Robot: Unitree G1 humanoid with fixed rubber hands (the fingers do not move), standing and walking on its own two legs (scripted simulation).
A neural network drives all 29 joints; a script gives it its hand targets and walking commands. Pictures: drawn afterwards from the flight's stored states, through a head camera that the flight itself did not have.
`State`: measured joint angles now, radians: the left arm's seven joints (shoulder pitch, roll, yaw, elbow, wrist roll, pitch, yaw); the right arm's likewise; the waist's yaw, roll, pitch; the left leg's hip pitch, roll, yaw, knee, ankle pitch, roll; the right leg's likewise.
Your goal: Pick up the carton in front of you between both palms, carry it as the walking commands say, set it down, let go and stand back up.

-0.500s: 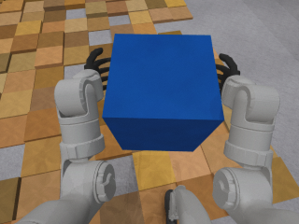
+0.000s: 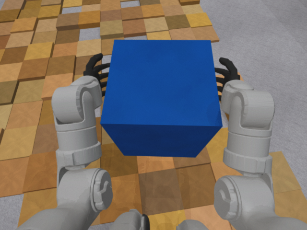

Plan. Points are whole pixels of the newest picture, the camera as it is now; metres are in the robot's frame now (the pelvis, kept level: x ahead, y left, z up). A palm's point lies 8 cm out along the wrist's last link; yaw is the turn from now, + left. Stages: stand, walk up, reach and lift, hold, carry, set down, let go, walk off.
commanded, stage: carry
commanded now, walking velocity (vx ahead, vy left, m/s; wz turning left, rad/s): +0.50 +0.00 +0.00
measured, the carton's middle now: (160, 106) +0.39 +0.01 +0.06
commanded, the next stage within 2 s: none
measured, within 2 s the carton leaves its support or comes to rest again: neither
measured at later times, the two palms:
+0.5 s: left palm (109, 23) +0.63 +0.16 +0.14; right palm (209, 12) +0.68 -0.14 +0.14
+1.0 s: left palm out of the picture +0.87 +0.11 +0.15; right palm out of the picture +0.84 -0.19 +0.15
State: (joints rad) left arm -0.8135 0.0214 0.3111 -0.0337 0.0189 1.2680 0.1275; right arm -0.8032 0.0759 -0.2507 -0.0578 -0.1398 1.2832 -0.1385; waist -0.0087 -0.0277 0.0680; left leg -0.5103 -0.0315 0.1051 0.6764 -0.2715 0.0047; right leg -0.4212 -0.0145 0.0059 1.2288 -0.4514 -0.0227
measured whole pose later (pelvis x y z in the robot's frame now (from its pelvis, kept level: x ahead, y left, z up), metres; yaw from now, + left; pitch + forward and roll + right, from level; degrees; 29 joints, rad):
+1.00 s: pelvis +0.51 -0.01 +0.03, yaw +1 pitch +6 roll -1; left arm -0.65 -0.02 0.24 0.10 0.10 1.21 0.11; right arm -0.63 0.01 -0.16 0.12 -0.03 1.20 -0.14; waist -0.11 0.01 -0.09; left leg -0.21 0.03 0.15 0.44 -0.27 0.06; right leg -0.57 -0.02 -0.07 0.75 -0.32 -0.02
